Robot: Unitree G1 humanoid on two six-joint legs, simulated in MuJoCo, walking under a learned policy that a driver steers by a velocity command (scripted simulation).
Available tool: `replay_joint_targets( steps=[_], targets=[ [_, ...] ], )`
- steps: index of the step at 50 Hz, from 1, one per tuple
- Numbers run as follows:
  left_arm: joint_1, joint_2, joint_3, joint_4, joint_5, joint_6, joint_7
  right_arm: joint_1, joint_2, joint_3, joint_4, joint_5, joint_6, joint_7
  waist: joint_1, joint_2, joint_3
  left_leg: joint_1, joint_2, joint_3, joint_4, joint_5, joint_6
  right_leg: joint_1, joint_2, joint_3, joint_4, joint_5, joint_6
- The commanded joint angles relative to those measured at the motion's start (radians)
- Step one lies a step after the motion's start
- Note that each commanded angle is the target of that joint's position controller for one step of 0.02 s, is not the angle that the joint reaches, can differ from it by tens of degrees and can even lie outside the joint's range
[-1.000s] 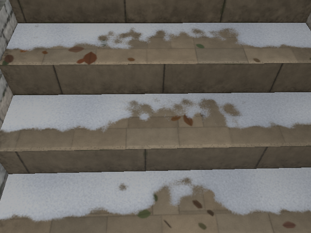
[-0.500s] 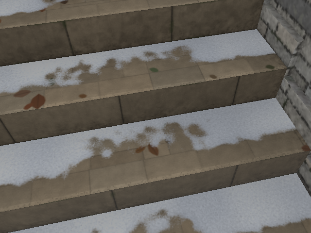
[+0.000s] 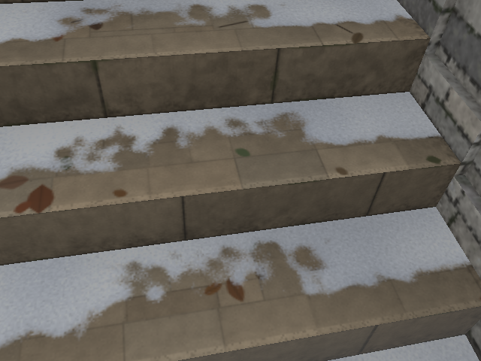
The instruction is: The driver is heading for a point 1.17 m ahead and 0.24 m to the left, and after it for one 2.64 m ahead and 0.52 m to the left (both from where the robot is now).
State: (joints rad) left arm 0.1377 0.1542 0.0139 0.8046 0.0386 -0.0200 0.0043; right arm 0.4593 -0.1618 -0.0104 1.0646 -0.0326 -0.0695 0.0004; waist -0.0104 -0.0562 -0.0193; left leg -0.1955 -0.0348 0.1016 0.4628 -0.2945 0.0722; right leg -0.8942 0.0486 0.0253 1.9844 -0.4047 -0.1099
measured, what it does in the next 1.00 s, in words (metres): climbs: right foot 0.16 m higher, then left foot 0.17 m higher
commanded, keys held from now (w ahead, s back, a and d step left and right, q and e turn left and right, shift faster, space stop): w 1.00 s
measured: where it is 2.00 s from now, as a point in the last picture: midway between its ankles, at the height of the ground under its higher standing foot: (248, 30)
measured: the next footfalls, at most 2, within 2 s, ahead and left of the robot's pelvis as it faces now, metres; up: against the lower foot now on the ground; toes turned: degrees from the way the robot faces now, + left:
right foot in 0.24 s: +0.27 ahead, -0.09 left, +0.16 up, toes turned -4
left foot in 0.78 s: +0.54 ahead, +0.07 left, +0.33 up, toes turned +8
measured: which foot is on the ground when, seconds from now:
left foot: down 0.00-0.26, up 0.28-0.76, down 0.78-1.00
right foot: up 0.00-0.22, down 0.24-0.80, up 0.82-1.00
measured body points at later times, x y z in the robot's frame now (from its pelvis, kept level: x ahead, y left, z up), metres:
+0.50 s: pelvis +0.23 -0.04 +0.14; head +0.22 -0.04 +0.59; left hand +0.19 +0.20 -0.01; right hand +0.41 -0.23 +0.05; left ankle +0.25 +0.12 -0.31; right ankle +0.23 -0.09 -0.57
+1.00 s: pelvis +0.51 +0.00 +0.29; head +0.49 +0.00 +0.74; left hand +0.68 +0.22 +0.21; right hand +0.49 -0.24 +0.14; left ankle +0.50 +0.06 -0.41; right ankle +0.52 -0.13 -0.17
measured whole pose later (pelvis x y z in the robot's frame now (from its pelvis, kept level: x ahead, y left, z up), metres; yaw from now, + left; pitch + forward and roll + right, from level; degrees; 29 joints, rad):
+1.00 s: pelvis +0.51 +0.00 +0.29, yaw +1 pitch +2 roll +2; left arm 0.14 0.13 0.03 0.70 0.03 -0.07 0.01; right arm 0.40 -0.19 -0.05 1.09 -0.02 -0.08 -0.01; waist 0.03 -0.04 -0.09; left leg -0.40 -0.06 0.18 0.79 -0.44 0.11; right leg -1.01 0.04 0.12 2.01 -0.08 -0.15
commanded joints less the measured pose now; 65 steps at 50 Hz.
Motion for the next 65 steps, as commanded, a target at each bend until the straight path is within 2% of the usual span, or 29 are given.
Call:
replay_joint_targets(
  steps=[1,6,9,11,12,13,14,15,18,21,25,31,34,36,38,39,40,41,43,46,48,50,54,57,60,62,63,64,65],
  targets=[
    [-0.161,-0.064,-0.044,-0.184,-0.003,0.01,0.017,0.041,-0.085,0.002,0.008,0.008,-0.025,0.005,0.028,0.068,0.153,-0.034,0.286,-0.287,-0.303,-0.159,0.121,-0.396,-0.032,0.0,0.199,-0.038,-0.012],
    [-0.347,-0.067,-0.089,-0.361,-0.014,0.022,0.026,0.092,-0.073,0.03,0.067,0.04,-0.031,-0.026,0.019,0.113,0.16,-0.07,0.206,-0.193,-0.443,0.013,0.124,-0.36,-0.113,-0.149,-0.133,-0.059,0.023],
    [-0.277,-0.059,-0.102,-0.318,-0.04,0.023,0.017,0.074,-0.126,0.018,0.018,0.067,-0.025,-0.054,0.017,0.101,-0.055,-0.041,0.203,-0.083,-0.477,1.061,0.173,0.311,-0.028,-0.285,-0.693,-0.05,0.028],
    [0.063,-0.001,-0.062,-0.204,-0.047,0.026,0.021,0.084,-0.257,-0.022,-0.005,0.055,-0.036,-0.046,0.145,0.272,-0.31,0.281,0.293,-0.058,-0.07,1.837,0.167,0.456,0.069,-0.263,-0.778,-0.087,-0.014],
    [0.187,0.047,-0.041,-0.174,-0.024,0.009,0.015,0.014,-0.286,-0.048,-0.031,0.07,-0.04,-0.028,0.209,0.273,-0.381,0.328,0.304,-0.042,0.145,1.822,0.134,0.554,0.057,-0.181,-0.942,-0.022,-0.048],
    [0.211,0.119,-0.009,-0.128,-0.008,-0.002,0.018,0.063,-0.218,-0.047,-0.066,0.075,-0.053,-0.002,0.169,0.159,-0.412,0.085,0.224,-0.078,0.366,1.541,0.099,0.7,-0.061,0.15,-1.076,-0.18,-0.117],
    [0.3,0.234,0.039,-0.068,0.007,0.023,0.029,0.015,-0.167,-0.055,-0.114,0.054,-0.049,0.039,0.192,-0.13,-0.394,-0.205,0.033,-0.104,0.752,0.733,0.053,0.792,-0.273,0.723,-1.497,-0.384,-0.225],
    [0.196,0.261,0.063,-0.037,-0.009,0.042,0.03,-0.038,-0.107,-0.062,-0.14,-0.012,-0.041,0.056,0.145,-0.144,-0.333,-0.385,-0.058,-0.252,1.235,0.198,0.045,0.717,-0.327,1.031,-1.738,-0.641,-0.254],
    [0.074,0.054,0.018,0.101,0.003,-0.019,0.015,-0.212,0.053,-0.012,-0.33,-0.03,-0.006,0.007,-0.028,0.105,0.087,-0.726,0.001,-0.24,1.579,0.167,0.064,0.35,-0.293,0.524,-1.634,-0.402,-0.11],
    [0.193,-0.053,-0.008,0.241,0.002,-0.061,-0.004,-0.151,0.13,0.032,-0.342,0.006,0.006,-0.009,-0.072,0.072,0.118,-0.902,-0.006,-0.292,1.633,0.152,0.084,0.414,-0.213,0.204,-1.586,-0.002,-0.033],
    [0.283,0.03,-0.012,0.279,-0.011,-0.107,-0.02,-0.271,0.106,0.039,-0.368,0.039,0.031,-0.038,-0.034,0.013,0.091,-1.031,-0.015,-0.156,1.669,0.13,0.041,0.475,-0.217,0.094,-1.672,0.187,-0.003],
    [0.45,0.068,-0.005,0.357,-0.027,-0.114,0.01,-0.648,0.098,0.075,-0.554,0.002,0.033,-0.033,0.053,-0.009,0.115,-1.212,0.104,-0.003,1.464,0.001,0.038,0.68,-0.204,0.121,-1.827,0.095,-0.035],
    [0.525,0.112,0.021,0.352,-0.044,-0.095,0.064,-0.631,0.134,0.087,-0.562,0.006,0.045,-0.009,0.076,-0.058,0.004,-0.968,0.141,0.007,1.173,-0.131,0.069,0.89,-0.272,0.072,-1.952,0.605,-0.123],
    [0.449,0.121,0.013,0.271,-0.049,-0.086,0.056,-0.546,0.124,0.085,-0.492,0.047,0.041,0.001,0.012,0.011,-0.075,-0.523,0.017,0.166,0.868,-0.222,0.096,0.782,-0.23,-0.096,-1.823,1.392,-0.113],
    [0.449,0.193,0.03,0.235,-0.038,-0.097,0.035,-0.273,0.035,0.038,-0.398,0.041,0.05,-0.015,-0.116,-0.105,-0.245,-0.243,-0.066,0.145,0.749,-0.277,0.113,0.869,-0.317,-0.049,-1.481,1.907,-0.127],
    [0.366,0.236,0.048,0.202,-0.056,-0.112,0.006,-0.111,-0.033,0.009,-0.357,0.008,0.048,-0.023,-0.206,-0.129,-0.33,-0.072,-0.036,0.02,0.576,-0.249,0.14,0.824,-0.285,-0.07,-1.238,1.784,-0.1],
    [0.316,0.185,0.047,0.127,-0.068,-0.129,-0.024,0.032,-0.14,-0.032,-0.281,-0.002,0.048,-0.042,-0.226,0.054,-0.339,0.142,0.205,-0.504,0.307,-0.514,0.249,0.412,-0.126,-0.08,-0.852,1.329,-0.03],
    [0.164,0.171,0.067,0.078,-0.012,-0.132,-0.051,0.008,-0.212,-0.065,-0.266,0.002,0.075,-0.06,-0.23,0.232,-0.356,0.113,0.321,-1.045,-0.175,-0.657,0.325,0.223,0.067,0.006,-0.373,0.355,-0.003],
    [0.124,0.026,0.038,-0.035,0.033,-0.108,-0.049,-0.205,-0.125,-0.059,-0.223,0.017,0.052,-0.048,-0.046,0.041,-0.075,-0.142,0.342,-0.91,-0.147,-0.753,0.231,-0.005,-0.024,0.093,-0.034,0.391,-0.009],
    [0.169,-0.084,0.0,-0.087,0.001,-0.068,-0.014,-0.177,0.083,-0.008,-0.071,-0.014,-0.016,-0.02,0.085,-0.003,0.081,-0.329,0.259,-0.49,-0.067,-0.307,0.114,-0.134,-0.015,0.125,0.11,0.352,-0.044],
    [0.157,-0.135,-0.025,-0.121,-0.01,-0.042,0.012,-0.134,0.065,-0.011,-0.014,0.011,-0.047,0.004,0.113,0.061,0.131,-0.309,0.22,-0.345,-0.09,-0.113,0.088,-0.265,-0.019,0.145,0.152,0.292,-0.054],
    [0.088,-0.08,-0.023,-0.141,-0.014,-0.018,0.02,-0.161,0.028,-0.008,-0.02,0.02,-0.069,0.018,0.12,0.038,0.154,-0.366,0.178,-0.231,-0.141,-0.032,0.069,-0.235,-0.034,0.089,-0.034,0.314,-0.036],
    [-0.159,-0.096,-0.037,-0.243,-0.004,-0.011,0.044,0.024,-0.078,-0.025,0.036,0.02,-0.098,0.006,0.035,0.108,0.121,-0.074,0.218,-0.259,-0.244,0.045,0.108,-0.509,-0.07,-0.061,0.162,0.119,-0.038],
    [-0.356,-0.104,-0.062,-0.357,-0.003,-0.023,0.015,0.147,-0.052,-0.023,0.061,0.009,-0.067,-0.023,-0.031,0.094,0.131,0.081,0.194,-0.215,-0.328,0.086,0.07,-0.555,-0.132,-0.137,-0.098,0.021,-0.04],
    [-0.331,-0.092,-0.074,-0.347,-0.056,-0.016,-0.013,0.093,-0.067,-0.026,-0.018,0.058,-0.048,-0.049,-0.04,0.088,0.005,-0.094,0.167,-0.088,-0.488,0.769,0.12,0.176,-0.074,-0.31,-0.777,0.046,-0.049],
    [0.025,-0.015,-0.012,-0.253,-0.06,0.005,0.01,0.108,-0.243,-0.064,-0.068,0.061,-0.087,-0.034,0.118,0.246,-0.306,0.167,0.282,-0.064,-0.096,1.703,0.156,0.479,0.054,-0.305,-0.812,-0.06,-0.062],
    [0.206,0.053,0.013,-0.213,-0.038,0.012,0.027,0.029,-0.282,-0.086,-0.091,0.104,-0.112,-0.01,0.231,0.277,-0.423,0.203,0.286,-0.065,0.146,1.718,0.126,0.653,0.021,-0.187,-0.949,0.043,-0.086],
    [0.284,0.155,0.052,-0.158,-0.016,0.003,0.043,0.02,-0.223,-0.085,-0.146,0.111,-0.134,0.022,0.226,0.148,-0.48,-0.083,0.181,-0.103,0.475,1.411,0.069,0.837,-0.152,0.222,-1.113,-0.255,-0.155],
    [0.332,0.236,0.086,-0.128,0.004,0.019,0.055,-0.027,-0.145,-0.094,-0.194,0.073,-0.133,0.07,0.243,-0.119,-0.456,-0.339,-0.053,-0.151,0.944,0.326,0.021,0.875,-0.372,0.796,-1.59,-0.469,-0.281]
  ],
)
